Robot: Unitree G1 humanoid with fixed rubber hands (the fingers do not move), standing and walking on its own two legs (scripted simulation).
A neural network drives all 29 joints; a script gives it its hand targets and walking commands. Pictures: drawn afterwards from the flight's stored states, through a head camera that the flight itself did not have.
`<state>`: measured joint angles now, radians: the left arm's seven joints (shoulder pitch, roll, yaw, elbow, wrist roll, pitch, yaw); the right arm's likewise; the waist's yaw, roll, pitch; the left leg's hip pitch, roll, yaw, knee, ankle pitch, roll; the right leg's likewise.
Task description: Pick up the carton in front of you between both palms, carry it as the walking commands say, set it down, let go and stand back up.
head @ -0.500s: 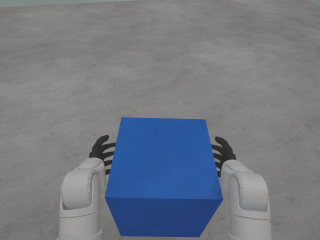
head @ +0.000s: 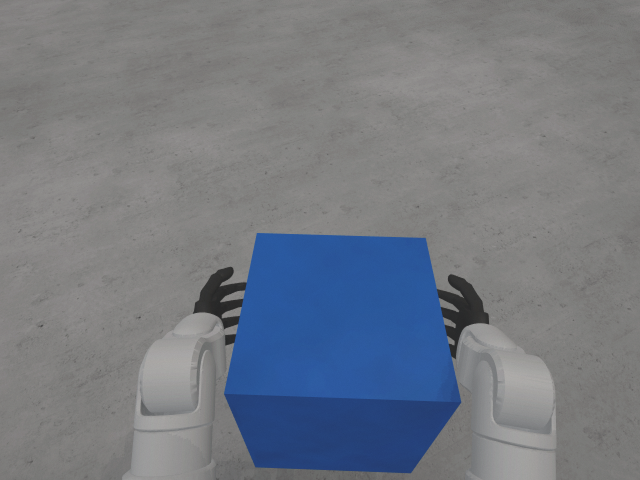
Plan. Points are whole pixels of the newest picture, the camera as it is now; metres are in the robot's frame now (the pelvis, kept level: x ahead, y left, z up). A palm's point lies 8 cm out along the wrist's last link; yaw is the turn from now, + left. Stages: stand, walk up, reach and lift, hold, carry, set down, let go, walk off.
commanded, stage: carry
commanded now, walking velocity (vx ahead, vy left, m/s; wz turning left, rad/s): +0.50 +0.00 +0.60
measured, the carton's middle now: (336, 357) +0.26 -0.01 -0.02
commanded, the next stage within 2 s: none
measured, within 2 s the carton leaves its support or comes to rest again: neither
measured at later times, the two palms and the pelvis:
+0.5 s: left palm (190, 149) +0.58 +0.23 +0.07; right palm (368, 133) +0.62 -0.07 +0.07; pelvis +0.34 +0.04 -0.01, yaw +11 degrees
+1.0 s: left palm (200, 57) +0.88 +0.27 +0.07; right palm (331, 39) +0.98 -0.01 +0.07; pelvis +0.68 +0.05 +0.00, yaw +20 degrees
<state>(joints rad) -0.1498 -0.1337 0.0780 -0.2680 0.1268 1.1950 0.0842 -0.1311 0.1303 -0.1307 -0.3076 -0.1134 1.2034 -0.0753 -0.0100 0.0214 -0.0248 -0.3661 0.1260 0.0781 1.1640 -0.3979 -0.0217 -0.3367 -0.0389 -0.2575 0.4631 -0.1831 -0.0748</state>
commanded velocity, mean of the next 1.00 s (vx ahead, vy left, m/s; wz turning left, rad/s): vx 0.50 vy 0.00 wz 0.26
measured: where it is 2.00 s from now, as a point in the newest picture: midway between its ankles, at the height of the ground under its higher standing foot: (269, 201)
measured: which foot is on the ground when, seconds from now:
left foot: up 0.00-0.36, down 0.38-0.90, up 0.92-1.00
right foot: down 0.00-0.40, up 0.42-0.86, down 0.88-1.00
